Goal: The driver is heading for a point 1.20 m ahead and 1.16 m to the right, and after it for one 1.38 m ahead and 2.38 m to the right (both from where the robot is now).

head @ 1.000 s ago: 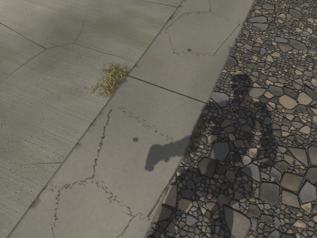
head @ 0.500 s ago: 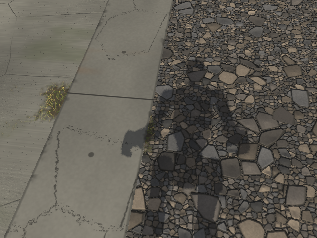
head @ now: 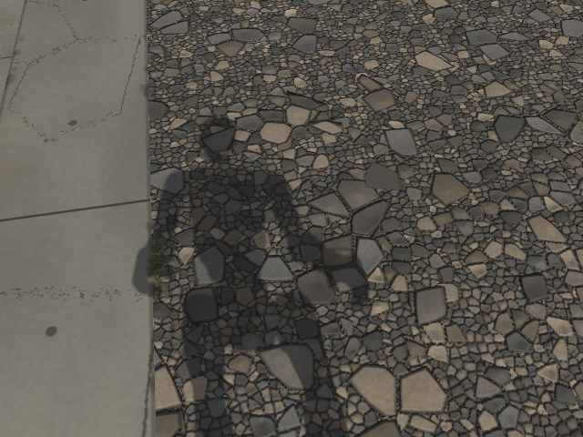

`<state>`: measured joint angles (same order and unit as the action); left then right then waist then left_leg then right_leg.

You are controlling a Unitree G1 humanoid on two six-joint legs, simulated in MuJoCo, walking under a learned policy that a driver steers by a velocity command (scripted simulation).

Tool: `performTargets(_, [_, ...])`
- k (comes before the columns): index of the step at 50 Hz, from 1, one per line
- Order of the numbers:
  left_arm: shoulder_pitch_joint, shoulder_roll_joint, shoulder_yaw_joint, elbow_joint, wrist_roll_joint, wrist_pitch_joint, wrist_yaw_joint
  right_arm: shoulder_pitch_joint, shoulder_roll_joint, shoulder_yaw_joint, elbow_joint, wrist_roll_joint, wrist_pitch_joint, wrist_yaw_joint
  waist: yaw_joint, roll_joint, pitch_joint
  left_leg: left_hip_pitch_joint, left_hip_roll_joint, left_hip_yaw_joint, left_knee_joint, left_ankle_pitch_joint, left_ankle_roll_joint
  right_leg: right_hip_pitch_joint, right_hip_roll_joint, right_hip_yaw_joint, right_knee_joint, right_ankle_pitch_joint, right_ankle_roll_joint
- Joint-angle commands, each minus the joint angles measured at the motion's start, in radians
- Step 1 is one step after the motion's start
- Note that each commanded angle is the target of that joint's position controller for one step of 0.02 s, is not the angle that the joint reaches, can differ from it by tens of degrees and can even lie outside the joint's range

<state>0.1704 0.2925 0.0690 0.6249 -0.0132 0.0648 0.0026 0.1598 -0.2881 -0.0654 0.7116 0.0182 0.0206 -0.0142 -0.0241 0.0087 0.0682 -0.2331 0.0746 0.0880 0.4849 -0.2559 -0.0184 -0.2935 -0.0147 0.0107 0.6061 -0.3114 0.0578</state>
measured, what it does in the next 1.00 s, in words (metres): steps to the right, turning right: right foot, then left foot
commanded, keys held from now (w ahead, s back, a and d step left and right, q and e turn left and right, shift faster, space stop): no key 0.32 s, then e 0.12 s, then w+e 0.56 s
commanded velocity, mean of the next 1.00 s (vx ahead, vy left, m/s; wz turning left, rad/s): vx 0.17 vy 0.00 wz -0.34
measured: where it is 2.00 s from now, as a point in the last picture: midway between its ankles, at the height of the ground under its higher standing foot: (491, 351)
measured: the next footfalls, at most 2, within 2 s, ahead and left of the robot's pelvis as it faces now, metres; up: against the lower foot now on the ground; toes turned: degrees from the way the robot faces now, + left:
right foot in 0.02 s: +0.04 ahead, -0.13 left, +0.00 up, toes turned +0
left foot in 0.36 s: +0.02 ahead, +0.12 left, +0.00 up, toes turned -2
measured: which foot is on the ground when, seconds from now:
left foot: down 0.00-0.02, up 0.04-0.34, down 0.36-0.74, up 0.76-1.00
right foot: up 0.00-0.00, down 0.02-0.48, up 0.50-0.72, down 0.74-1.00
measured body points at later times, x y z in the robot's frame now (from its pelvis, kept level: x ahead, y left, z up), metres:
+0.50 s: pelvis -0.01 -0.02 -0.01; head +0.01 -0.02 +0.44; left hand +0.16 +0.23 -0.12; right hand +0.08 -0.31 -0.11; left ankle -0.02 +0.12 -0.74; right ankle +0.00 -0.12 -0.73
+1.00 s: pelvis +0.12 -0.12 +0.01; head +0.13 -0.16 +0.46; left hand +0.22 +0.13 -0.10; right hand +0.24 -0.43 -0.08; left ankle +0.31 +0.00 -0.67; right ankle +0.03 -0.17 -0.74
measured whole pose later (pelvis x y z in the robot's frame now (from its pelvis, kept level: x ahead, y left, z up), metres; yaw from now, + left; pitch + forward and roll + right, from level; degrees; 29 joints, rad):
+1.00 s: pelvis +0.12 -0.12 +0.01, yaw -20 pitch +2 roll +2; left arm 0.44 0.23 0.04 0.76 -0.01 -0.06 0.01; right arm 0.06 -0.30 -0.06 0.69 0.00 -0.10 0.02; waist 0.07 0.04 0.02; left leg -0.64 0.05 -0.05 0.80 -0.05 -0.03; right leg -0.07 0.06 0.09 0.31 -0.25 -0.08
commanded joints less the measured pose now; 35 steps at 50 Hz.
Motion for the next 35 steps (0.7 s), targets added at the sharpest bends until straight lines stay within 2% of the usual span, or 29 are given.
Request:
performTargets(1, [0.097,0.139,0.037,-0.040,0.006,-0.014,0.005,0.037,-0.105,-0.017,-0.023,-0.003,-0.022,0.007,0.030,0.022,-0.173,-0.045,0.118,-0.084,0.059,0.199,0.081,0.302,-0.051,0.083,-0.275,0.358,-0.080])
performTargets(2, [0.076,0.222,0.046,-0.069,0.017,-0.012,0.021,0.056,-0.032,0.014,-0.049,-0.065,-0.033,0.021,-0.015,-0.284,-0.203,-0.233,0.011,0.005,0.269,-0.284,-0.028,0.398,-0.300,0.353,-0.222,0.732,-0.195])
performTargets(3, [0.067,0.165,0.028,-0.068,0.048,-0.032,0.011,-0.033,-0.096,-0.007,-0.064,-0.039,-0.027,0.004,0.059,-0.233,-0.199,-0.240,-0.007,-0.087,0.397,-0.405,-0.054,0.231,-0.360,0.390,-0.250,0.627,-0.352])
performTargets(4, [0.030,0.141,0.019,-0.060,0.052,-0.050,0.003,-0.046,-0.140,-0.022,-0.056,-0.015,-0.018,-0.003,0.049,-0.173,-0.150,-0.238,0.002,-0.110,0.479,-0.373,-0.058,0.183,-0.305,0.333,-0.276,0.518,-0.348])
performTargets(5, [-0.008,0.126,0.015,-0.045,0.043,-0.062,0.002,-0.033,-0.136,-0.026,-0.041,-0.012,-0.009,-0.008,0.032,-0.167,-0.126,-0.252,0.004,-0.122,0.498,-0.316,-0.058,0.170,-0.250,0.280,-0.283,0.434,-0.304])
performTargets(6, [-0.033,0.119,0.010,-0.041,0.033,-0.069,0.002,-0.014,-0.135,-0.030,-0.018,-0.017,0.001,-0.014,0.027,-0.160,-0.111,-0.257,0.005,-0.129,0.509,-0.271,-0.064,0.164,-0.223,0.250,-0.284,0.413,-0.277])
performTargets(7, [-0.055,0.114,0.006,-0.033,0.027,-0.073,0.005,0.005,-0.133,-0.032,-0.010,-0.022,0.007,-0.018,0.016,-0.156,-0.098,-0.236,0.003,-0.134,0.521,-0.221,-0.074,0.138,-0.211,0.228,-0.283,0.461,-0.272])
performTargets(10, [-0.070,0.070,-0.009,-0.010,0.028,-0.074,0.010,0.035,-0.090,-0.019,0.011,-0.014,0.004,-0.016,0.005,-0.148,-0.116,-0.165,0.000,-0.123,0.425,-0.150,-0.085,0.139,-0.169,0.171,-0.273,0.474,-0.264])
performTargets(12, [-0.064,0.074,-0.008,0.007,0.029,-0.070,0.010,0.002,-0.071,-0.008,0.007,-0.016,0.002,-0.016,0.028,-0.145,-0.112,-0.123,-0.004,-0.112,0.303,-0.156,-0.083,0.147,-0.167,0.179,-0.263,0.441,-0.267])
performTargets(14, [-0.057,0.083,-0.006,0.027,0.028,-0.066,0.008,-0.002,-0.077,-0.006,0.008,-0.014,0.001,-0.016,0.039,-0.142,-0.112,-0.084,-0.010,-0.107,0.207,-0.168,-0.077,0.150,-0.181,0.215,-0.256,0.396,-0.280])
performTargets(16, [-0.077,0.073,-0.012,0.045,0.020,-0.064,0.006,0.036,-0.075,-0.003,0.028,-0.014,-0.003,-0.015,0.013,-0.128,-0.106,-0.004,-0.020,-0.097,0.043,-0.058,-0.061,0.120,-0.170,0.228,-0.249,0.315,-0.264])
performTargets(17, [-0.072,0.078,-0.012,0.056,0.010,-0.065,0.005,0.046,-0.081,-0.002,0.034,-0.023,-0.007,-0.015,-0.002,-0.109,-0.086,0.060,-0.027,-0.095,-0.078,0.086,-0.045,0.079,-0.147,0.232,-0.247,0.269,-0.234])
performTargets(18, [-0.046,0.084,-0.010,0.066,0.011,-0.070,0.004,0.052,-0.122,-0.008,0.031,-0.037,-0.011,-0.019,0.005,-0.071,-0.091,0.129,0.005,-0.137,-0.085,0.215,-0.025,0.037,-0.121,0.238,-0.241,0.224,-0.195])
performTargets(19, [-0.026,0.106,-0.001,0.065,0.020,-0.075,-0.001,0.062,-0.189,-0.024,0.025,-0.035,-0.011,-0.025,0.034,0.007,-0.093,0.154,0.047,-0.150,-0.031,0.308,0.005,0.001,-0.071,0.208,-0.216,0.166,-0.165])
performTargets(20, [-0.052,0.109,0.005,0.056,0.010,-0.074,0.001,0.066,-0.210,-0.039,0.044,-0.023,-0.011,-0.022,0.025,0.088,-0.085,0.097,0.040,-0.129,-0.021,0.162,0.039,-0.004,-0.016,0.140,-0.196,0.114,-0.138])
performTargets(21, [-0.097,0.116,0.007,0.050,0.008,-0.070,0.004,0.056,-0.170,-0.033,0.035,-0.023,-0.015,-0.020,0.002,0.076,-0.073,0.065,0.035,-0.133,-0.044,0.082,0.049,0.002,0.006,0.124,-0.147,0.106,-0.126])
performTargets(22, [-0.112,0.109,0.012,0.040,0.003,-0.064,0.009,0.054,-0.152,-0.031,0.036,-0.029,-0.018,-0.023,0.001,0.086,-0.073,0.054,0.046,-0.142,-0.057,0.050,0.050,-0.016,0.018,0.114,-0.105,0.123,-0.127])
performTargets(23, [-0.098,0.093,0.012,0.041,0.000,-0.054,0.015,0.070,-0.140,-0.029,0.033,-0.033,-0.021,-0.027,-0.005,0.105,-0.091,0.064,0.055,-0.151,-0.078,-0.064,0.058,-0.042,0.038,0.100,-0.067,0.032,-0.129])
performTargets(24, [-0.089,0.081,0.015,0.036,-0.002,-0.046,0.016,0.099,-0.136,-0.030,0.036,-0.030,-0.026,-0.031,-0.019,0.137,-0.086,0.092,0.101,-0.210,-0.117,-0.235,0.097,-0.119,0.071,0.063,0.002,-0.135,-0.125])
performTargets(25, [-0.093,0.067,0.016,0.024,-0.005,-0.046,0.012,0.131,-0.155,-0.035,0.042,-0.022,-0.032,-0.037,-0.028,0.200,-0.060,0.110,0.205,-0.330,-0.205,-0.402,0.164,-0.207,0.093,-0.004,0.132,-0.208,-0.117])
performTargets(26, [-0.126,0.068,0.017,-0.003,-0.007,-0.053,0.003,0.133,-0.189,-0.044,0.037,-0.017,-0.040,-0.045,-0.041,0.243,-0.010,0.096,0.330,-0.468,-0.292,-0.483,0.233,-0.300,0.038,-0.014,0.299,-0.214,-0.109])
performTargets(27, [-0.153,0.079,0.023,-0.021,-0.015,-0.060,-0.006,0.142,-0.193,-0.044,0.034,-0.021,-0.051,-0.052,-0.048,0.203,0.031,0.097,0.383,-0.535,-0.334,-0.475,0.264,-0.390,-0.015,0.041,0.415,-0.259,-0.108])
performTargets(28, [-0.127,0.077,0.026,-0.018,-0.024,-0.062,-0.012,0.107,-0.191,-0.044,0.028,-0.015,-0.061,-0.054,-0.017,0.161,0.050,0.125,0.377,-0.505,-0.340,-0.441,0.243,-0.438,-0.050,0.074,0.428,-0.246,-0.107])
performTargets(29, [-0.104,0.070,0.024,-0.008,-0.024,-0.062,-0.018,0.078,-0.185,-0.044,0.018,-0.004,-0.066,-0.052,-0.008,0.143,0.042,0.161,0.342,-0.427,-0.339,-0.382,0.207,-0.439,-0.067,0.065,0.387,-0.222,-0.101])
performTargets(31, [-0.085,0.053,0.015,0.006,-0.009,-0.063,-0.033,0.035,-0.204,-0.051,0.010,0.000,-0.065,-0.041,-0.004,0.130,0.009,0.106,0.254,-0.231,-0.327,-0.226,0.150,-0.277,-0.067,-0.015,0.266,-0.158,-0.090])
performTargets(33, [-0.028,0.051,0.017,0.028,-0.007,-0.064,-0.047,0.011,-0.214,-0.055,0.007,0.000,-0.062,-0.021,0.020,0.136,-0.023,0.008,0.191,-0.091,-0.290,-0.160,0.131,-0.066,-0.030,-0.090,0.153,-0.081,-0.082])
performTargets(35, [0.102,0.060,0.029,0.081,-0.013,-0.064,-0.047,0.007,-0.192,-0.050,0.012,0.004,-0.057,-0.007,0.077,0.088,-0.053,-0.082,0.171,-0.015,-0.163,-0.209,0.118,0.131,0.032,-0.172,0.042,0.033,-0.085])
Keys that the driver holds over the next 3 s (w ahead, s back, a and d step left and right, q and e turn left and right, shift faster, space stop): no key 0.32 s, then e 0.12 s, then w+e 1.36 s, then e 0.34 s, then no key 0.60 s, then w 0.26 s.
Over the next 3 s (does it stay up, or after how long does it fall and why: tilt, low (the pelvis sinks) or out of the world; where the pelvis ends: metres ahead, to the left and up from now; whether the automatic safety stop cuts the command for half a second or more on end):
stays up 0.70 -0.60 -0.01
